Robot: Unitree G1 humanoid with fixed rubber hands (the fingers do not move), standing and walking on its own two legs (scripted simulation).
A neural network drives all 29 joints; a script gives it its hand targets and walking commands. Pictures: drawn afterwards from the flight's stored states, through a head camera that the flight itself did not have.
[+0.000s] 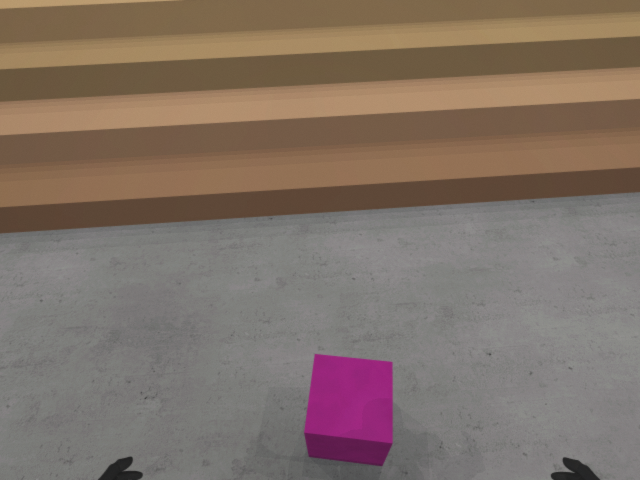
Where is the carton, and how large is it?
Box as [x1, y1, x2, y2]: [304, 354, 392, 465]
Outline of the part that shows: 315,354 304,430 309,456 382,465 392,443 392,362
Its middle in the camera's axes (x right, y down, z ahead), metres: +0.08 +0.48 +1.08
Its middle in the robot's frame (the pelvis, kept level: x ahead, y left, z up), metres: +0.40 -0.03 -0.66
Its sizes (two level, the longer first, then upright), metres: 0.210 0.200 0.250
